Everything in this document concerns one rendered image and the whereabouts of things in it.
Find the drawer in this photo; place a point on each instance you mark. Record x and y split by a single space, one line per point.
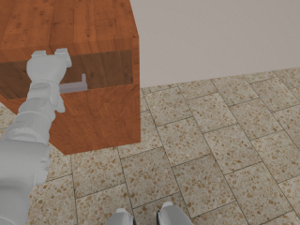
101 69

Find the cabinet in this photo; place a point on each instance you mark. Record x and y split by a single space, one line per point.
97 118

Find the robot left upper arm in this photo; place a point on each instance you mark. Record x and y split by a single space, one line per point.
23 165

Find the robot left hand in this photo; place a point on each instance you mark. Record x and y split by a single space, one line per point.
50 67

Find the robot left forearm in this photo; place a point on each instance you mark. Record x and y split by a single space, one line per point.
35 115

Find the left robot thigh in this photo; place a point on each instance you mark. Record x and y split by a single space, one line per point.
120 218

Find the robot right shin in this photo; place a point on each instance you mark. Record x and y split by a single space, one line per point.
166 204

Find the handle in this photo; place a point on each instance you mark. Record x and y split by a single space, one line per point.
73 86

